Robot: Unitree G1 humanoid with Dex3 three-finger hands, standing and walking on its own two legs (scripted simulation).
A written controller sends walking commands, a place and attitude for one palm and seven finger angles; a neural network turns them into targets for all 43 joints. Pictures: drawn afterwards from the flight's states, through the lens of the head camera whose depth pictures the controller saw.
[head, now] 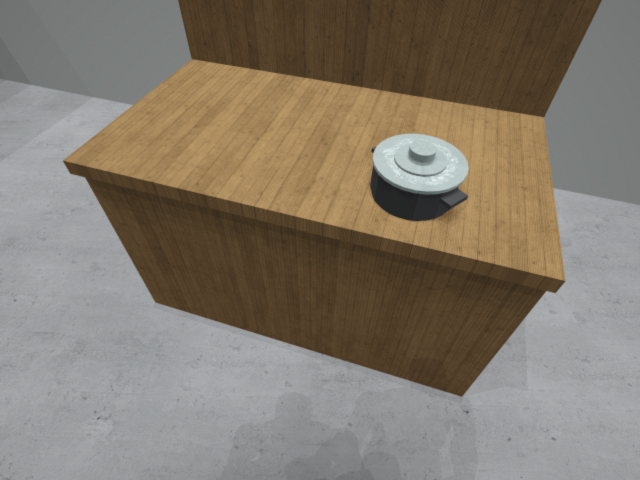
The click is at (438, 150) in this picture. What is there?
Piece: lid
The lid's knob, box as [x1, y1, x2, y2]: [408, 140, 436, 162]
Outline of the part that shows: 410,144 408,154 412,159 421,162 426,162 433,159 436,148 432,143 425,140 416,140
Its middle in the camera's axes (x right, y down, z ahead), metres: +0.21 -0.18 +0.79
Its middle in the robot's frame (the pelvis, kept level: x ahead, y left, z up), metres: +0.73 -0.17 +0.01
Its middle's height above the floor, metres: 0.78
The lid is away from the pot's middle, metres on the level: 0.00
